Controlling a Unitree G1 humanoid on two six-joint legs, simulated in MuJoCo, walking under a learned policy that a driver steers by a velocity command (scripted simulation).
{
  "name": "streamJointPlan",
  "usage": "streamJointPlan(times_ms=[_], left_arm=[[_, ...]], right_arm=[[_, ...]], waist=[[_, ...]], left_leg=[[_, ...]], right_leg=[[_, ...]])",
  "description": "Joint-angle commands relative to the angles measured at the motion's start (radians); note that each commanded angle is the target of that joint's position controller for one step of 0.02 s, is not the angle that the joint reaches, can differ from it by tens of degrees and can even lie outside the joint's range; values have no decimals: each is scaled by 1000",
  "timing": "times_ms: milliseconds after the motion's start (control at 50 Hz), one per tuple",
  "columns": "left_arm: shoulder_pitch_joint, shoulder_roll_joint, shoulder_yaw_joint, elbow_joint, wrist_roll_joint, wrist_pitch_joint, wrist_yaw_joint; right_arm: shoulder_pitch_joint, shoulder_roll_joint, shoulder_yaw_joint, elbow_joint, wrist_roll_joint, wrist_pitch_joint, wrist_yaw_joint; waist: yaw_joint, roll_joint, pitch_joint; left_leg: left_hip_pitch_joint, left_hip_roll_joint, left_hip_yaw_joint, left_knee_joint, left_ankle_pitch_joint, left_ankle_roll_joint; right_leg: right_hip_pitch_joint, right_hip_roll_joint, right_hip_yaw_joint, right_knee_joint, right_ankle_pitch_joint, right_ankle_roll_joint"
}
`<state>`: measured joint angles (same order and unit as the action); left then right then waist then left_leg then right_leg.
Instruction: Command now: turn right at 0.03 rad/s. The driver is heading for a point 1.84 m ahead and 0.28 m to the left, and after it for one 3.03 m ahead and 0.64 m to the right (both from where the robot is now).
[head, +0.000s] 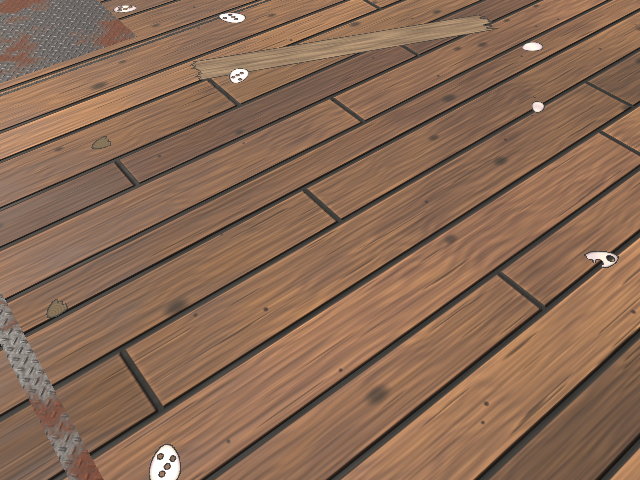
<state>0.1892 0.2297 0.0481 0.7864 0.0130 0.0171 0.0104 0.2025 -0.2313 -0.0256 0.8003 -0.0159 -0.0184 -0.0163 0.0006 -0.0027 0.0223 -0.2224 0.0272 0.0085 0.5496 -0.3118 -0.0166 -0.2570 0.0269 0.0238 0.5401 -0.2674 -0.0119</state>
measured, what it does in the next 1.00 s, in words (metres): lifts its left foot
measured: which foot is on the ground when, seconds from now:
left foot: down 0.00-0.86, up 0.88-1.00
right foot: down 0.00-1.00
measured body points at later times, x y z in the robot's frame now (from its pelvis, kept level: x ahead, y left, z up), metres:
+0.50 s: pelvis +0.01 +0.01 +0.00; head +0.01 +0.01 +0.45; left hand +0.09 +0.26 -0.14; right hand +0.08 -0.25 -0.13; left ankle -0.01 +0.13 -0.73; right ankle +0.01 -0.11 -0.73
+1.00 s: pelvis +0.09 -0.02 +0.01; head +0.10 -0.04 +0.46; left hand +0.05 +0.23 -0.13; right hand +0.18 -0.29 -0.13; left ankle +0.05 +0.12 -0.65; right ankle +0.03 -0.11 -0.73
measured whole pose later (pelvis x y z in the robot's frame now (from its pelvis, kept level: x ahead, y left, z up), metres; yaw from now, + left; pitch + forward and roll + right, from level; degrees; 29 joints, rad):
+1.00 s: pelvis +0.09 -0.02 +0.01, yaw +0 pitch +1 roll +0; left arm 0.38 0.21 0.05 1.10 -0.01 -0.10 -0.01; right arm 0.25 -0.27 -0.06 0.94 0.04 -0.09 0.00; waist 0.04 0.03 -0.01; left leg -0.47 0.04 0.00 1.11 -0.32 0.05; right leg -0.10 0.03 -0.03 0.38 -0.29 -0.04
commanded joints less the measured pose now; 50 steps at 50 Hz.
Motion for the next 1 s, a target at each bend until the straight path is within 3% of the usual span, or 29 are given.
streamJointPlan(times_ms=[20,280,600,640,680,740,780,820,840,860,880,900,920,940,960,1000], left_arm=[[-37,90,23,-47,-3,-18,6],[-15,98,26,77,-10,-13,24],[-20,90,19,226,-13,-9,32],[8,91,21,251,-22,-7,33],[-10,95,23,241,-28,-19,32],[-66,43,12,210,-37,-72,10],[-61,48,13,209,-45,-92,-6],[49,46,17,256,-50,-103,-11],[133,66,29,301,-42,-102,-10],[245,110,44,331,-37,-102,-7],[376,232,72,350,-42,-104,-8],[366,198,53,343,-21,-120,-17],[290,134,32,317,-20,-133,-17],[244,106,22,297,-21,-140,-20],[213,106,16,285,-23,-139,-24],[222,63,-3,283,-18,-125,-22]], right_arm=[[-5,-119,-26,-51,2,-11,-7],[13,-101,-22,22,7,-8,-9],[51,-96,-17,130,10,-6,-19],[80,-107,-23,152,19,0,-23],[87,-134,-31,145,30,-1,-29],[162,-204,-57,168,45,-32,-25],[125,-195,-56,151,39,-44,-18],[29,-182,-53,120,55,-42,-7],[12,-169,-51,110,53,-41,-5],[-17,-123,-37,93,45,-46,-1],[-26,-65,-23,53,39,-62,-2],[-53,-97,-32,39,57,-77,-5],[-34,-110,-35,43,75,-87,3],[-19,-106,-34,57,73,-95,12],[-29,-113,-40,58,60,-102,16],[-53,-112,-48,53,43,-99,29]], waist=[[-10,4,-35],[-3,3,-21],[-1,3,1],[-1,19,-3],[-11,54,84],[-32,187,139],[-9,165,147],[63,142,125],[88,111,88],[126,-5,42],[148,-282,-10],[139,-238,9],[91,-134,65],[68,-96,69],[53,-64,80],[43,-73,68]], left_leg=[[-28,48,-53,-104,111,27],[-20,26,-35,-117,151,25],[-8,12,-25,-147,150,30],[-16,-6,-21,-153,-132,54],[-68,46,-112,-204,-438,110],[-12,274,-439,-374,-549,240],[-36,302,-458,-389,-459,252],[-137,208,-289,-321,-329,184],[-200,139,-201,-236,-228,148],[-290,64,-90,-15,-92,99],[-481,-59,58,327,-110,30],[-592,-55,-47,551,-255,37],[-671,3,-99,653,-187,63],[-688,39,-94,665,-90,83],[-693,67,-81,628,-9,89],[-622,95,-49,542,83,74]], right_leg=[[37,-57,68,-76,140,-26],[78,-62,63,-79,198,-17],[88,-53,42,-107,188,-8],[63,-13,0,-79,-105,-21],[-73,-1,-9,-34,-361,-42],[-211,-13,-59,184,-168,-40],[-199,-51,-36,199,-201,-68],[47,-28,-78,-47,-113,-87],[202,-2,-81,-85,-12,-71],[332,-101,84,-157,-56,-96],[472,-317,480,-318,-190,-221],[445,-416,683,-374,-227,-304],[437,-401,603,-360,-215,-288],[426,-356,490,-361,-173,-247],[410,-328,404,-373,-84,-213],[363,-270,255,-388,134,-171]])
